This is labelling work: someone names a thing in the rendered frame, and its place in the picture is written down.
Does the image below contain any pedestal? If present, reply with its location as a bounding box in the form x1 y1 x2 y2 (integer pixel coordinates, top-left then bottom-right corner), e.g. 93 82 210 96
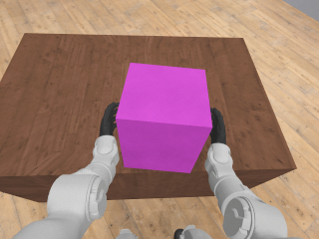
0 33 297 203

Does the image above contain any robot right hand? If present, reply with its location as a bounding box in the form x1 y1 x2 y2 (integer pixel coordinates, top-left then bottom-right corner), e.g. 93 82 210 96
209 108 226 145

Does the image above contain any robot left hand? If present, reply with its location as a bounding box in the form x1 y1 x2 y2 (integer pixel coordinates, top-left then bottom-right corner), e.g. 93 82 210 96
99 102 120 136

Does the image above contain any right robot forearm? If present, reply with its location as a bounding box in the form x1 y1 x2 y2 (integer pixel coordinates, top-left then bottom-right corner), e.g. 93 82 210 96
204 142 288 236

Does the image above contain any left robot forearm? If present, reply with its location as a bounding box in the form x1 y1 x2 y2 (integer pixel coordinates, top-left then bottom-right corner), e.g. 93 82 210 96
47 135 120 214

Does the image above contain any carton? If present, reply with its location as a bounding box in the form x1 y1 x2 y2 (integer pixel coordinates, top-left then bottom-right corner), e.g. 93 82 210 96
116 63 212 173

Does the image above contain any right robot upper arm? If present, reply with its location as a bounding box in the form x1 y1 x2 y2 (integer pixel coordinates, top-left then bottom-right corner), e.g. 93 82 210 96
222 196 304 239

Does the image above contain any robot right thigh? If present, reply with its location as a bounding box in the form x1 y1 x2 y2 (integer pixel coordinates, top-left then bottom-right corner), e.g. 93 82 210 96
179 228 212 239

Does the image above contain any right robot shin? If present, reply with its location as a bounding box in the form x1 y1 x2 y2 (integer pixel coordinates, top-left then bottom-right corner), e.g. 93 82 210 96
182 225 195 232

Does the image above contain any left robot upper arm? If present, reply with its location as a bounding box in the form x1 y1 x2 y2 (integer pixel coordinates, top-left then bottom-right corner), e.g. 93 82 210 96
11 174 107 239

